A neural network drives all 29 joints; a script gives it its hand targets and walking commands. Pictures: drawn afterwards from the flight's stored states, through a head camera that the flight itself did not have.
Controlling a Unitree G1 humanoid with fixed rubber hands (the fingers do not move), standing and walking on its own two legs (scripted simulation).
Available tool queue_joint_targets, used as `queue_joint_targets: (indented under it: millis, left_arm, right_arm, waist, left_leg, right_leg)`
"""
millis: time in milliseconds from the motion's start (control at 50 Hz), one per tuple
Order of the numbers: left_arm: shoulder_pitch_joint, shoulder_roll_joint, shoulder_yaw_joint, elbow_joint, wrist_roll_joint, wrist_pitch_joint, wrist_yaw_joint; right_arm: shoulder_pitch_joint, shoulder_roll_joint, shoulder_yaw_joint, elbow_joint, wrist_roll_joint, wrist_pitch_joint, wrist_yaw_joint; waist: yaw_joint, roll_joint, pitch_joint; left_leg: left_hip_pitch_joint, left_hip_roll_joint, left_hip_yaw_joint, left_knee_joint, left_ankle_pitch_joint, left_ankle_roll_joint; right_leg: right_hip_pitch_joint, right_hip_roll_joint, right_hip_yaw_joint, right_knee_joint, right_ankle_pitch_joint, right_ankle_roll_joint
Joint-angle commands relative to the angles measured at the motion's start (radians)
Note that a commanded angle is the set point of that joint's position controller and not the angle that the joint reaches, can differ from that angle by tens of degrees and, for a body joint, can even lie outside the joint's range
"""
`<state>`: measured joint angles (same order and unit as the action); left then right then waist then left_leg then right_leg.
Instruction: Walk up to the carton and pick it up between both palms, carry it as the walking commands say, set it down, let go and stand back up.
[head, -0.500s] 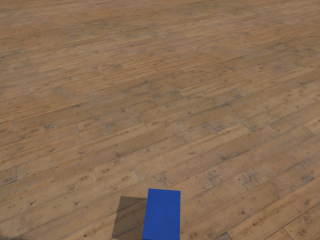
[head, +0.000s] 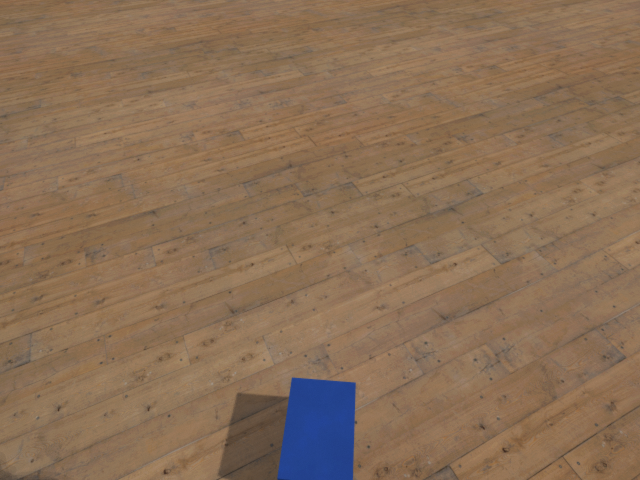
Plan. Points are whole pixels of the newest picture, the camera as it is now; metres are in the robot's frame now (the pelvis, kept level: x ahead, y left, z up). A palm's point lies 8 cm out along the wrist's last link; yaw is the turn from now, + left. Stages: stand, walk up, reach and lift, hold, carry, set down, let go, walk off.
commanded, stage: stand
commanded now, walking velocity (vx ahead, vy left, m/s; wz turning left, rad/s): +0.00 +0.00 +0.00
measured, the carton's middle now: (320, 441) +0.38 +0.02 -0.65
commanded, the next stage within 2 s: reach and lift in 0.50 s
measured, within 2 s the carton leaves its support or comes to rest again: neither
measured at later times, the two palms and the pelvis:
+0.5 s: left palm out of the picture -0.01 +0.22 -0.14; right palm out of the picture -0.03 -0.22 -0.15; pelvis -0.01 -0.01 +0.00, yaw +0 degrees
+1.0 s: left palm out of the picture +0.10 +0.20 -0.17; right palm out of the picture +0.06 -0.19 -0.17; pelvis -0.07 +0.02 -0.04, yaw -5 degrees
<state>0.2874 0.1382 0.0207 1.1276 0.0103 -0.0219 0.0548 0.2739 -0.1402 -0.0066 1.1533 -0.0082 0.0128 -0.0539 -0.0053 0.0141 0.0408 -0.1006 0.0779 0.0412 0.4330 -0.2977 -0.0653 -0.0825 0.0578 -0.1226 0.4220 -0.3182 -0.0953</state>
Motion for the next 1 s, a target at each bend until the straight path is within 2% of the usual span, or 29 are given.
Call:
queue_joint_targets:
  millis: [0,480,500,520,540,560,580,600,620,660,680,700,740,780,800,840,860,880,900,920,960,980]
  left_arm:
    - [0.086,0.110,0.013,-0.018,-0.001,-0.005,0.004]
    - [0.076,0.131,0.013,-0.036,-0.003,-0.003,0.001]
    - [-0.806,0.272,0.020,-0.739,-0.089,0.042,-0.011]
    - [-0.661,0.276,0.034,-0.587,-0.079,0.146,-0.014]
    - [-0.632,0.320,0.032,-0.564,-0.071,0.221,-0.010]
    - [-0.581,0.255,0.025,-0.552,-0.087,0.297,-0.004]
    - [-0.488,0.199,-0.011,-0.534,-0.087,0.383,0.004]
    - [-0.374,0.140,-0.052,-0.508,-0.103,0.488,0.006]
    - [-0.283,0.113,-0.092,-0.510,-0.113,0.568,0.001]
    - [-0.165,0.153,-0.067,-0.486,-0.087,0.666,-0.014]
    - [-0.115,0.159,-0.036,-0.430,-0.055,0.674,-0.029]
    - [-0.104,0.157,0.001,-0.412,-0.014,0.662,-0.046]
    - [-0.081,0.101,0.044,-0.433,0.032,0.631,-0.063]
    - [-0.140,0.061,0.080,-0.491,0.061,0.564,-0.060]
    - [-0.194,0.070,0.098,-0.531,0.081,0.518,-0.052]
    - [-0.293,0.065,0.106,-0.662,0.105,0.415,-0.044]
    - [-0.335,0.054,0.105,-0.728,0.107,0.366,-0.042]
    - [-0.378,0.059,0.109,-0.779,0.104,0.328,-0.043]
    - [-0.429,0.063,0.111,-0.812,0.091,0.308,-0.046]
    - [-0.454,0.079,0.121,-0.817,0.074,0.306,-0.045]
    - [-0.454,0.080,0.140,-0.828,0.045,0.332,-0.044]
    - [-0.430,0.076,0.159,-0.814,0.035,0.357,-0.041]
  right_arm:
    - [0.080,-0.081,-0.008,-0.013,-0.002,0.000,-0.001]
    - [0.102,-0.086,-0.005,-0.020,-0.006,0.002,0.000]
    - [-0.778,-0.221,0.090,-0.818,0.162,0.021,-0.006]
    - [-0.691,-0.168,0.053,-0.665,0.154,0.117,-0.047]
    - [-0.649,-0.226,0.044,-0.653,0.125,0.189,-0.037]
    - [-0.559,-0.198,0.080,-0.584,0.133,0.282,-0.044]
    - [-0.450,-0.206,0.096,-0.540,0.136,0.370,-0.042]
    - [-0.310,-0.192,0.098,-0.486,0.121,0.471,-0.040]
    - [-0.206,-0.169,0.100,-0.438,0.145,0.544,-0.044]
    - [-0.011,-0.115,0.061,-0.387,0.109,0.655,-0.046]
    - [0.030,-0.074,0.048,-0.381,0.066,0.657,-0.036]
    - [0.033,-0.029,0.030,-0.401,0.048,0.644,-0.023]
    - [-0.041,0.009,0.028,-0.471,0.062,0.602,0.000]
    - [-0.132,-0.001,0.001,-0.562,0.049,0.525,0.025]
    - [-0.190,-0.021,-0.033,-0.612,0.027,0.484,0.034]
    - [-0.266,-0.034,-0.079,-0.688,-0.002,0.406,0.049]
    - [-0.295,-0.036,-0.090,-0.719,-0.015,0.366,0.054]
    - [-0.331,-0.037,-0.097,-0.758,-0.024,0.331,0.056]
    - [-0.396,-0.030,-0.080,-0.787,-0.013,0.310,0.058]
    - [-0.411,-0.037,-0.079,-0.776,-0.012,0.306,0.055]
    - [-0.454,-0.059,-0.065,-0.773,-0.007,0.329,0.056]
    - [-0.479,-0.087,-0.073,-0.785,-0.012,0.348,0.055]
  waist:
    - [-0.002,-0.028,0.053]
    - [-0.004,-0.027,0.060]
    - [0.017,-0.099,-0.242]
    - [0.009,-0.185,-0.149]
    - [-0.022,-0.172,-0.145]
    - [-0.011,-0.074,-0.141]
    - [0.010,-0.085,-0.162]
    - [0.014,-0.069,-0.217]
    - [-0.008,-0.081,-0.274]
    - [-0.045,-0.084,-0.343]
    - [-0.055,-0.086,-0.334]
    - [-0.048,-0.069,-0.349]
    - [0.010,0.002,-0.372]
    - [0.052,0.038,-0.390]
    - [0.057,0.037,-0.385]
    - [0.046,0.055,-0.414]
    - [0.042,0.043,-0.443]
    - [0.033,0.003,-0.483]
    - [0.035,-0.021,-0.507]
    - [0.023,-0.038,-0.538]
    - [0.013,-0.049,-0.615]
    - [0.019,-0.073,-0.646]
  left_leg:
    - [-0.054,0.031,0.002,-0.023,0.267,0.064]
    - [-0.063,0.028,0.003,-0.025,0.224,0.065]
    - [-0.300,-0.063,-0.059,0.223,-0.049,0.147]
    - [-0.328,-0.061,-0.023,0.302,-0.107,0.148]
    - [-0.297,-0.048,-0.012,0.301,-0.089,0.122]
    - [-0.332,-0.017,-0.012,0.299,-0.039,0.120]
    - [-0.377,-0.024,-0.040,0.262,0.027,0.115]
    - [-0.372,-0.033,-0.037,0.232,0.085,0.128]
    - [-0.405,-0.058,-0.027,0.221,0.101,0.127]
    - [-0.531,-0.109,-0.014,0.219,0.179,0.106]
    - [-0.576,-0.112,-0.034,0.221,0.202,0.102]
    - [-0.595,-0.115,-0.045,0.218,0.216,0.102]
    - [-0.592,-0.123,-0.069,0.212,0.313,0.104]
    - [-0.643,-0.126,-0.087,0.227,0.347,0.101]
    - [-0.697,-0.120,-0.094,0.237,0.327,0.101]
    - [-0.780,-0.109,-0.110,0.276,0.320,0.095]
    - [-0.807,-0.108,-0.113,0.300,0.318,0.091]
    - [-0.829,-0.107,-0.112,0.323,0.294,0.091]
    - [-0.839,-0.101,-0.113,0.344,0.254,0.093]
    - [-0.843,-0.100,-0.106,0.364,0.206,0.088]
    - [-0.781,-0.098,-0.089,0.389,0.149,0.075]
    - [-0.784,-0.106,-0.075,0.400,0.131,0.068]
  right_leg:
    - [-0.026,-0.196,0.155,-0.093,0.519,0.040]
    - [-0.042,-0.203,0.172,-0.111,0.438,0.046]
    - [-0.426,-0.159,0.160,0.091,-0.086,0.064]
    - [-0.487,-0.169,0.163,0.072,-0.171,0.114]
    - [-0.566,-0.199,0.173,0.079,-0.203,0.126]
    - [-0.510,-0.208,0.170,0.081,-0.072,0.084]
    - [-0.465,-0.191,0.181,0.090,0.107,0.047]
    - [-0.390,-0.187,0.230,0.104,0.360,0.022]
    - [-0.292,-0.195,0.290,0.137,0.602,0.020]
    - [-0.108,-0.167,0.307,0.206,0.874,0.047]
    - [-0.092,-0.156,0.307,0.222,0.915,0.058]
    - [-0.081,-0.152,0.323,0.223,0.949,0.063]
    - [-0.067,-0.136,0.316,0.225,1.018,0.054]
    - [-0.072,-0.133,0.321,0.244,1.032,0.043]
    - [-0.083,-0.132,0.322,0.259,0.993,0.044]
    - [-0.114,-0.133,0.326,0.310,0.931,0.050]
    - [-0.135,-0.135,0.329,0.343,0.916,0.053]
    - [-0.158,-0.139,0.326,0.373,0.883,0.063]
    - [-0.193,-0.146,0.316,0.399,0.808,0.077]
    - [-0.224,-0.145,0.298,0.415,0.706,0.089]
    - [-0.264,-0.121,0.254,0.421,0.488,0.101]
    - [-0.265,-0.109,0.243,0.428,0.440,0.101]
